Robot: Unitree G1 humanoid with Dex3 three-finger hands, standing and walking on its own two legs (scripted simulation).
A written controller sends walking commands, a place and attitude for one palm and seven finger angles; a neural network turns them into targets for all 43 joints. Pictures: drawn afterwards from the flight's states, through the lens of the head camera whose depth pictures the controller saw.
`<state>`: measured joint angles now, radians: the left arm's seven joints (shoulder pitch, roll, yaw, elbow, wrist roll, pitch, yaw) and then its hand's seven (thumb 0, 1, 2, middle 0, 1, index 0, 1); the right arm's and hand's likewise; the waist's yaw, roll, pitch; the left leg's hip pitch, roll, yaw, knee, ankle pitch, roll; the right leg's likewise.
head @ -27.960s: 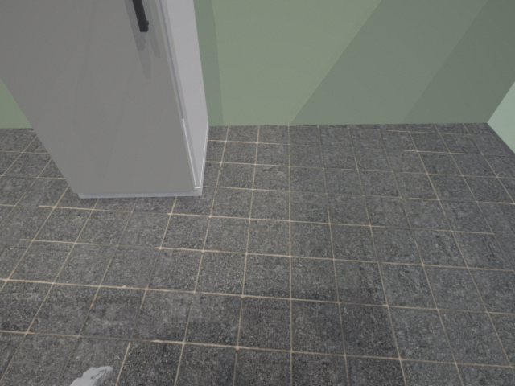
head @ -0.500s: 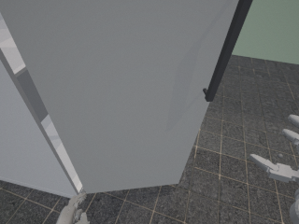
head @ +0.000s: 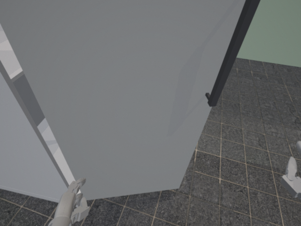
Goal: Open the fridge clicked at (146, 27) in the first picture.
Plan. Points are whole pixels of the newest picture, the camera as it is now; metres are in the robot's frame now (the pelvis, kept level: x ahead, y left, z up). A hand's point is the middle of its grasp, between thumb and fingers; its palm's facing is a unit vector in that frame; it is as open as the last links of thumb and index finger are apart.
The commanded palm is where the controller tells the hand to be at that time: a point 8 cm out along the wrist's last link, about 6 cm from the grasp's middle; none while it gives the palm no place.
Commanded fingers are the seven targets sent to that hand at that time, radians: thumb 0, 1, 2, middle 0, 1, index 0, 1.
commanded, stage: draw the hand back to the body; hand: right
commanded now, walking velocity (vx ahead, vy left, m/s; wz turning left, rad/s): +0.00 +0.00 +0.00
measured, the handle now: (225, 57) +0.49 -0.21 +0.25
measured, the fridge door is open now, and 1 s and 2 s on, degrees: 70 70 70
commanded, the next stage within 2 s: step back with the hand held close in 0.22 s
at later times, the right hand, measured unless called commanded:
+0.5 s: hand (278, 166) +0.20 -0.27 +0.15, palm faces +0.41 +0.82 -0.41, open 7.4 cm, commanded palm +0.14 -0.31 +0.17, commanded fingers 0.00 -0.90 -0.90 0.20 0.30 0.20 0.30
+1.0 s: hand out of the picture +0.11 -0.31 +0.14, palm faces +0.48 +0.78 -0.40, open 7.4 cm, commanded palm +0.05 -0.35 +0.17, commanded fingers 0.00 -0.90 -0.90 0.20 0.30 0.20 0.30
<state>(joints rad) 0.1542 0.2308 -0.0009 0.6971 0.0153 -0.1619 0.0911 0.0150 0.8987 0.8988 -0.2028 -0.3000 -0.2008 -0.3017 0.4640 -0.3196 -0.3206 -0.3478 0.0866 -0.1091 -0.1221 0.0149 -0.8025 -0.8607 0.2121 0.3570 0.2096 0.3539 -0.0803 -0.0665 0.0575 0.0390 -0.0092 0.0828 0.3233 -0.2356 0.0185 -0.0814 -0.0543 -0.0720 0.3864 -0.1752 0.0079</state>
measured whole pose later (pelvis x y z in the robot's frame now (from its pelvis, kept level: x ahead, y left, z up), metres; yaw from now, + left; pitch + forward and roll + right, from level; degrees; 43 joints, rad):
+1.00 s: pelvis -0.09 -0.04 -0.02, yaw +0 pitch -2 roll +2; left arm 0.21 0.21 -0.03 0.62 0.00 -0.08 0.09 0.01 0.90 0.90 -0.21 -0.30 -0.20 -0.30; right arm 0.51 -0.36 -0.37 -0.47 0.04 -0.18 -0.17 0.02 -0.89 -0.90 0.21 0.31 0.21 0.30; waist -0.04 -0.02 0.03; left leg -0.34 0.02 0.02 0.57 -0.21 -0.02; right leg -0.45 -0.01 -0.08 0.64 -0.32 -0.03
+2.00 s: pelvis -0.33 -0.12 -0.02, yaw +3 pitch -4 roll +2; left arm 0.29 0.24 0.01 0.68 0.01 -0.09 0.10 0.02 0.90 0.90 -0.21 -0.30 -0.20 -0.30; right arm 0.43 -0.35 -0.38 -0.41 0.04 -0.16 -0.19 0.02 -0.89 -0.90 0.21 0.31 0.21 0.30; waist 0.00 0.01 -0.06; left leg -0.32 0.01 0.08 0.65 -0.39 0.04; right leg -0.32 -0.08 -0.04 0.67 -0.49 -0.04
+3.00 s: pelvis -0.37 -0.14 -0.02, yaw -1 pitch -1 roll +0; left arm 0.18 0.27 0.01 0.83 0.03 0.01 -0.01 0.01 0.90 0.90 -0.20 -0.30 -0.20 -0.30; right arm 0.24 -0.23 -0.02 0.60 -0.02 0.07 -0.01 0.01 -0.91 -0.90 0.19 0.30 0.19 0.30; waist 0.04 -0.04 -0.02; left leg -0.35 0.05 0.09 0.67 -0.32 0.01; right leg -0.35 -0.02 -0.08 0.67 -0.31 -0.02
